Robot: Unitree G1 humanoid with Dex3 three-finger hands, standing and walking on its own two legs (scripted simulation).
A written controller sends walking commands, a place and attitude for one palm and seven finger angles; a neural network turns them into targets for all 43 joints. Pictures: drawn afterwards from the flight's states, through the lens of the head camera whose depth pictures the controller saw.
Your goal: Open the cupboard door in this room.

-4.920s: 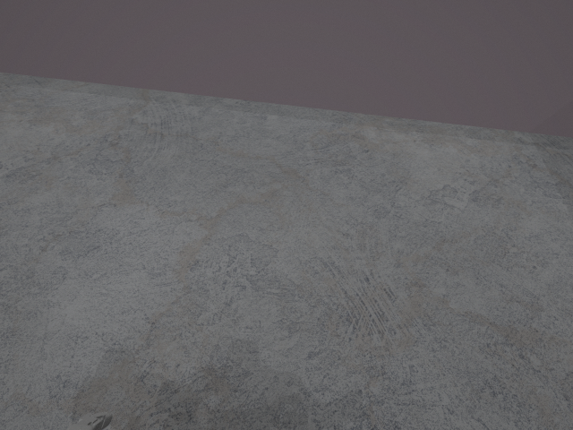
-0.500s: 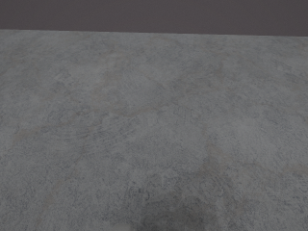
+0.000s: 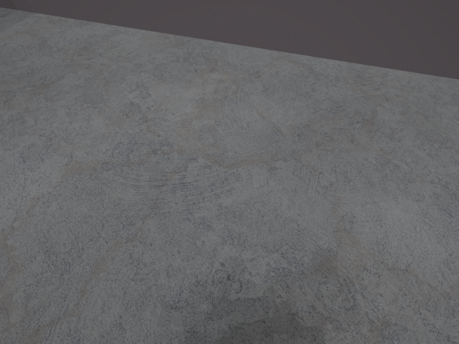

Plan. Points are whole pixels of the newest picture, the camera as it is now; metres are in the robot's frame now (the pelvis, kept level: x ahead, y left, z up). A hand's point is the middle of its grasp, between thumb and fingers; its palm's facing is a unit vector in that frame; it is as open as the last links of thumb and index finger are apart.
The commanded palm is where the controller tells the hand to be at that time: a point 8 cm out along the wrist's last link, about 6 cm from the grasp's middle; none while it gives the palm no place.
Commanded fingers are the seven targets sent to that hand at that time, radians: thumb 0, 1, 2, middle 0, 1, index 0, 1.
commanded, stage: turn or walk to find it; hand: left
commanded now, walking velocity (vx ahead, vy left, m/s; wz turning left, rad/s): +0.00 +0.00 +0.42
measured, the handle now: out of the picture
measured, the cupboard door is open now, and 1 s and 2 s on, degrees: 0 0 0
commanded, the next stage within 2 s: none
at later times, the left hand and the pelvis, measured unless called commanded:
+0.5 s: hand out of the picture -0.03 +0.16 -0.16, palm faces +0.26 -0.93 -0.25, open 7.3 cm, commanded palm none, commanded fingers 0.00 0.90 0.90 -0.20 -0.30 -0.20 -0.30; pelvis -0.03 -0.04 +0.00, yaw +14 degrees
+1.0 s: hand out of the picture -0.06 +0.21 -0.16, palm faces +0.43 -0.86 -0.26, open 7.4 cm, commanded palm none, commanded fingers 0.00 0.90 0.90 -0.20 -0.30 -0.20 -0.30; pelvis -0.05 -0.02 +0.00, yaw +25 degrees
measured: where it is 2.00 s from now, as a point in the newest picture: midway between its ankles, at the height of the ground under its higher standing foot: outside the picture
